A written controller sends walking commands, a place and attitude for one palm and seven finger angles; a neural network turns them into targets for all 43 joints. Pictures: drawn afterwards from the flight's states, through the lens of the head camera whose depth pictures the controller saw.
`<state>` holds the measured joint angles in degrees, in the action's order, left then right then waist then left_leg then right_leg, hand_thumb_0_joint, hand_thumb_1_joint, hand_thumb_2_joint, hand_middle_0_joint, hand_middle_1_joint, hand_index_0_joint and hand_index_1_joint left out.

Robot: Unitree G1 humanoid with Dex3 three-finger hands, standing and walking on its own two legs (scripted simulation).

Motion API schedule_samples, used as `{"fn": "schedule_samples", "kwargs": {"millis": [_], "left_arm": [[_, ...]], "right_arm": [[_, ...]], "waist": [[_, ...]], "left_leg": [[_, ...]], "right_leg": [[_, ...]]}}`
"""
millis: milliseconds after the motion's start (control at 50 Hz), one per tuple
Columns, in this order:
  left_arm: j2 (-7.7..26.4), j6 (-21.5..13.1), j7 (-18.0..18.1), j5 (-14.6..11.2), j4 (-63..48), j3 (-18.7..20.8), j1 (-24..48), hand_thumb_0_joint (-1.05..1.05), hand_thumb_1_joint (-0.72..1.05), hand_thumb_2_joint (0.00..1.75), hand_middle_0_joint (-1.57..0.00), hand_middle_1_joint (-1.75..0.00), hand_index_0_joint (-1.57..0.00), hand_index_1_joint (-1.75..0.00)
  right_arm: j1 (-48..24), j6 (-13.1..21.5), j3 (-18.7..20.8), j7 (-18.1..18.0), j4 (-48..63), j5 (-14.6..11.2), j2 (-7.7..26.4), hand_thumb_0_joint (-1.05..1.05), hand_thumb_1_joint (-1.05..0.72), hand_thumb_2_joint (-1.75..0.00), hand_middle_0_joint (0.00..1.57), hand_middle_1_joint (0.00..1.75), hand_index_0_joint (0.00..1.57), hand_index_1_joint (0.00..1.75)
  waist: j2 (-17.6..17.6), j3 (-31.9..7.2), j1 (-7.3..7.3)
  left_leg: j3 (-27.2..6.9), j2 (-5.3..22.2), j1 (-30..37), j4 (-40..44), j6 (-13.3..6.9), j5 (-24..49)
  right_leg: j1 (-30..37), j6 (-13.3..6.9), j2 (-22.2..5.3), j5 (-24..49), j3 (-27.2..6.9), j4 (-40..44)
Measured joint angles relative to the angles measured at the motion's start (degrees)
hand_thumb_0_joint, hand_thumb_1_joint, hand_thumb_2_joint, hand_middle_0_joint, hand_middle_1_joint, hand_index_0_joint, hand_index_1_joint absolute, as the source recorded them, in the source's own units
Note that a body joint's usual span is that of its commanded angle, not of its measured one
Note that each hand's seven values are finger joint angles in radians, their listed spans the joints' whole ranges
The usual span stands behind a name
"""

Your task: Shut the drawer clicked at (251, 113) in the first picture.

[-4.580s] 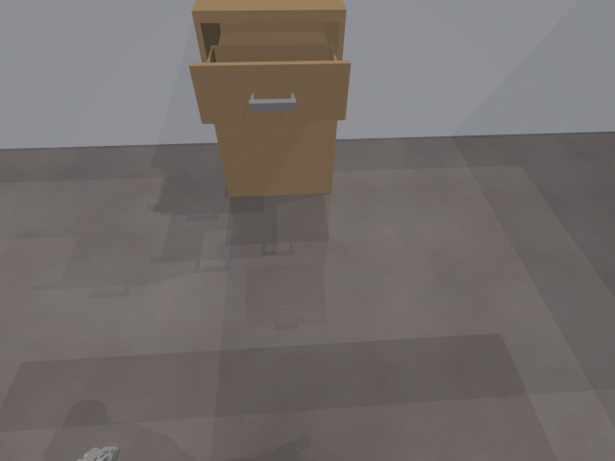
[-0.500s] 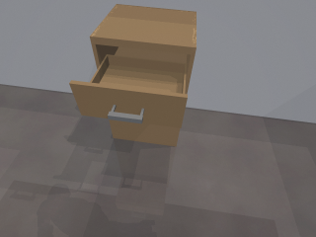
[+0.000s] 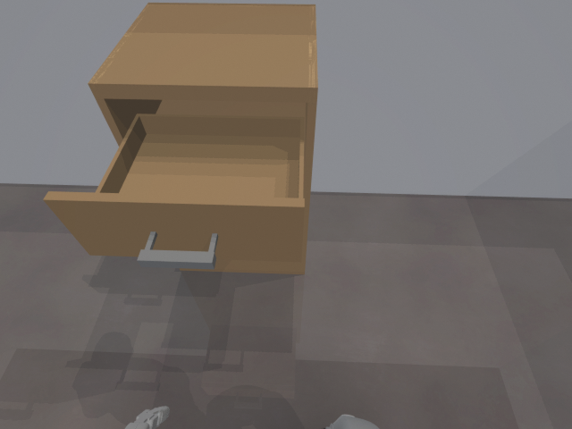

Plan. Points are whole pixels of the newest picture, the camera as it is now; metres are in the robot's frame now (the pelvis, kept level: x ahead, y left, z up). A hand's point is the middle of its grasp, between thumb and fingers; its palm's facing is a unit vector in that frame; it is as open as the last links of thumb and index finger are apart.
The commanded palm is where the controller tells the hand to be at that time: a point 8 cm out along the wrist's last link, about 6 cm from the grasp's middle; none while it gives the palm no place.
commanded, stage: take the last steps up to it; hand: left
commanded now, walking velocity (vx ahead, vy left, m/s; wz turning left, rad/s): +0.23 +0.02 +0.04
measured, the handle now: (180, 248) +0.42 +0.21 -0.07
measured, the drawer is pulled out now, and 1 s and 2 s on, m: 0.30 0.30 0.30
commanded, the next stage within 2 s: come to a stop and stand still in 0.26 s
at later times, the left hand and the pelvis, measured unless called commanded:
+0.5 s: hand out of the picture +0.10 +0.20 -0.17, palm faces +0.08 -0.99 -0.14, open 7.4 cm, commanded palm none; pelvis +0.13 +0.03 +0.02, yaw +0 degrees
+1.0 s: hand (199, 408) +0.17 +0.15 -0.13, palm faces +0.03 -0.96 -0.28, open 7.3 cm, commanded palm none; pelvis +0.13 -0.04 +0.02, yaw -1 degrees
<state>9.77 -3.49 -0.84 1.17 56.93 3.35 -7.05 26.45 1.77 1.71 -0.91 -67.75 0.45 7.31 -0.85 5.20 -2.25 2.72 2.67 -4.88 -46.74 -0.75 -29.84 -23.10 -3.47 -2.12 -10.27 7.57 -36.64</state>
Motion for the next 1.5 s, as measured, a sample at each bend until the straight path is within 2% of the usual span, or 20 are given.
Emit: {"fn": "schedule_samples", "kwargs": {"millis": [40,80,120,200,300,380,440,480,580,680,760,820,860,920,980,1060,1180,1280,1340,1500], "left_arm": [[-0.6,-0.2,0.4,-0.3,0.0,-0.2,-0.2,0.00,0.91,0.90,-0.19,-0.30,-0.19,-0.30],[-1.2,0.0,1.1,-0.3,0.5,-0.4,-1.3,0.00,0.91,0.90,-0.19,-0.30,-0.19,-0.30],[-1.6,0.0,1.9,-0.4,1.1,-0.1,-2.7,-0.01,0.92,0.90,-0.20,-0.30,-0.20,-0.30],[-0.6,0.2,2.1,0.0,2.3,-0.1,-5.1,-0.01,0.95,0.90,-0.20,-0.30,-0.20,-0.30],[-0.6,0.7,1.5,0.3,4.2,-0.5,-8.4,-0.01,0.93,0.90,-0.20,-0.30,-0.20,-0.30],[-0.5,1.8,1.4,0.1,5.8,-0.4,-11.4,0.00,0.92,0.90,-0.20,-0.30,-0.20,-0.30],[0.0,3.2,1.8,-0.1,7.2,-0.6,-11.8,0.00,0.92,0.90,-0.19,-0.30,-0.19,-0.30],[-0.2,3.6,2.2,-0.2,7.9,-0.9,-11.5,0.00,0.92,0.90,-0.19,-0.30,-0.19,-0.30],[-0.8,4.7,2.7,-0.3,7.6,-1.3,-9.8,0.00,0.91,0.90,-0.19,-0.30,-0.19,-0.30],[-0.1,6.2,2.9,0.0,5.8,-0.4,-7.6,0.00,0.91,0.90,-0.19,-0.30,-0.19,-0.30],[0.3,6.2,3.1,0.0,4.5,-0.1,-5.9,0.00,0.91,0.90,-0.19,-0.30,-0.19,-0.30],[0.7,4.7,3.3,0.2,3.6,-0.4,-5.9,0.00,0.91,0.90,-0.19,-0.30,-0.19,-0.30],[-0.1,4.1,3.3,0.4,4.2,-0.9,-5.4,0.00,0.91,0.90,-0.19,-0.29,-0.19,-0.30],[-1.2,3.7,3.0,0.4,4.2,-1.7,-5.5,0.00,0.91,0.90,-0.19,-0.30,-0.19,-0.30],[-1.8,3.6,3.1,0.4,3.6,-1.8,-5.4,0.00,0.91,0.90,-0.20,-0.30,-0.20,-0.30],[-1.7,3.3,3.2,0.4,2.6,-1.4,-5.4,0.00,0.92,0.90,-0.20,-0.30,-0.20,-0.30],[-1.1,3.3,3.2,0.6,1.9,-0.8,-6.4,0.00,0.91,0.90,-0.20,-0.30,-0.20,-0.30],[-0.1,4.0,2.8,0.7,3.3,-0.5,-8.6,0.00,0.91,0.90,-0.20,-0.30,-0.20,-0.30],[-0.1,4.7,2.6,0.3,4.8,-0.5,-10.2,0.00,0.91,0.90,-0.20,-0.30,-0.20,-0.30],[0.3,5.0,1.9,0.4,7.7,-1.1,-11.2,0.00,0.91,0.90,-0.19,-0.30,-0.19,-0.30]], "right_arm": [[-1.5,-0.7,0.5,0.2,0.4,-0.1,0.4,0.00,-0.91,-0.89,0.20,0.30,0.20,0.30],[-3.6,-1.1,0.9,0.3,1.6,0.3,0.9,0.01,-0.91,-0.89,0.20,0.30,0.20,0.30],[-5.8,-1.2,1.1,0.3,3.3,0.6,1.3,0.01,-0.91,-0.89,0.20,0.30,0.20,0.30],[-9.9,-1.0,1.3,0.7,6.4,0.7,1.3,0.00,-0.91,-0.89,0.20,0.30,0.20,0.30],[-13.4,-0.8,1.5,0.9,7.4,0.7,2.8,0.01,-0.94,-0.89,0.20,0.30,0.20,0.30],[-14.2,0.6,1.0,1.0,8.0,0.6,3.0,0.01,-0.93,-0.89,0.20,0.30,0.20,0.30],[-14.6,1.0,0.0,0.1,7.9,0.9,1.5,0.00,-0.92,-0.89,0.20,0.30,0.20,0.30],[-14.9,0.8,-0.5,-1.0,7.4,0.7,0.7,0.00,-0.93,-0.89,0.20,0.30,0.20,0.30],[-16.5,-0.5,-0.5,-2.1,5.9,0.0,0.9,0.00,-0.96,-0.89,0.21,0.30,0.20,0.30],[-17.3,-2.1,0.4,-1.9,5.9,0.1,0.9,0.00,-0.95,-0.89,0.21,0.30,0.20,0.30],[-17.3,-2.8,1.1,-1.4,6.0,0.5,1.4,0.00,-0.93,-0.89,0.21,0.30,0.20,0.30],[-16.6,-3.1,1.4,-0.8,6.0,0.2,1.8,0.00,-0.92,-0.89,0.21,0.30,0.20,0.30],[-16.3,-3.8,1.7,-0.5,5.9,-0.2,2.6,0.00,-0.92,-0.89,0.20,0.30,0.20,0.30],[-15.4,-5.1,1.8,-0.2,5.7,-0.1,3.3,0.00,-0.92,-0.89,0.20,0.30,0.20,0.30],[-14.7,-5.4,1.8,0.2,5.6,0.0,3.6,0.00,-0.91,-0.89,0.20,0.30,0.20,0.30],[-13.8,-5.5,1.9,0.5,6.2,0.0,3.9,0.00,-0.91,-0.89,0.20,0.30,0.20,0.30],[-13.6,-5.7,1.6,0.7,7.0,0.1,4.4,0.00,-0.91,-0.89,0.20,0.30,0.20,0.30],[-13.8,-4.5,1.0,0.7,7.8,0.1,4.3,0.00,-0.91,-0.89,0.20,0.30,0.20,0.30],[-12.8,-2.8,0.4,0.3,8.2,0.2,4.4,0.00,-0.91,-0.90,0.20,0.30,0.20,0.30],[-8.5,-1.6,-1.8,-1.1,4.2,0.5,-0.5,0.00,-0.91,-0.89,0.20,0.30,0.20,0.30]], "waist": [[-0.8,-0.2,0.19],[-1.2,-1.0,0.20],[-1.2,-1.9,0.04],[-0.9,-3.5,0.68],[-0.2,-4.0,2.83],[0.8,-4.2,3.72],[3.3,-3.5,4.05],[3.7,-3.0,4.02],[3.6,-1.3,3.92],[3.2,-0.4,3.58],[2.0,-0.3,3.09],[1.6,-1.1,3.08],[-0.6,-1.2,2.50],[-1.7,-2.4,2.31],[-1.7,-2.9,2.58],[-1.4,-3.0,2.98],[-0.4,-2.8,4.35],[0.5,-3.5,5.39],[-0.7,-5.0,4.84],[3.2,-5.8,3.49]], "left_leg": [[-1.1,0.3,-7.7,-14.8,-0.9,2.0],[-0.9,1.3,-14.0,-20.1,-0.9,5.8],[-0.2,2.4,-18.5,-18.7,-0.1,8.5],[1.3,3.7,-22.2,-7.9,1.4,11.8],[2.1,3.0,-19.4,5.1,1.9,13.4],[2.9,1.8,-12.9,15.8,1.1,18.2],[4.4,0.1,-11.5,15.0,-1.3,16.1],[4.8,-0.4,-9.7,17.4,-1.8,16.0],[5.3,-1.0,-6.3,22.2,-1.7,17.8],[5.4,-0.2,-6.4,22.2,-0.8,17.8],[5.2,0.8,-7.8,20.3,0.6,17.2],[5.4,1.1,-9.7,16.7,2.2,15.7],[3.4,1.5,-10.7,13.4,2.6,10.8],[0.3,-0.4,-13.1,4.3,2.7,3.7],[-0.8,-1.6,-14.6,-3.1,3.1,4.0],[-1.5,-2.0,-14.6,-5.9,3.9,5.2],[-1.6,-1.6,-12.5,-0.4,3.8,5.5],[-0.9,-1.5,-7.9,11.6,2.7,8.1],[-1.5,-0.6,-3.1,23.0,1.3,11.7],[-1.2,-2.8,-0.9,25.1,1.2,13.4]], "right_leg": [[2.1,-0.3,0.8,-2.5,0.8,0.9],[4.7,0.0,1.5,-2.3,1.2,4.3],[7.1,0.1,1.9,-1.2,1.5,7.9],[10.5,0.1,2.4,-0.4,1.5,12.9],[13.7,1.4,2.4,-2.0,0.9,14.2],[14.0,2.9,1.7,-6.7,0.6,9.2],[10.2,2.9,0.5,-15.7,-2.2,-1.2],[7.6,3.3,0.5,-17.5,-3.6,-6.5],[4.6,4.7,-0.4,-14.8,-5.4,-9.0],[2.2,5.1,-0.4,-15.0,-6.3,-13.0],[4.0,4.7,-0.2,-14.6,-5.5,-8.5],[8.7,4.0,-0.8,-5.9,-5.2,3.5],[8.9,2.5,0.3,-7.3,-4.4,2.9],[9.6,1.0,0.6,-7.4,-3.9,4.8],[10.1,0.5,0.5,-5.4,-4.1,7.6],[10.0,0.1,0.3,-3.6,-3.9,9.9],[9.1,0.3,-0.2,-1.5,-3.7,11.5],[8.3,1.2,-0.1,-0.2,-4.3,12.2],[6.7,2.2,1.4,-1.0,-3.7,10.1],[5.9,3.6,0.5,-9.0,-5.9,0.7]]}}
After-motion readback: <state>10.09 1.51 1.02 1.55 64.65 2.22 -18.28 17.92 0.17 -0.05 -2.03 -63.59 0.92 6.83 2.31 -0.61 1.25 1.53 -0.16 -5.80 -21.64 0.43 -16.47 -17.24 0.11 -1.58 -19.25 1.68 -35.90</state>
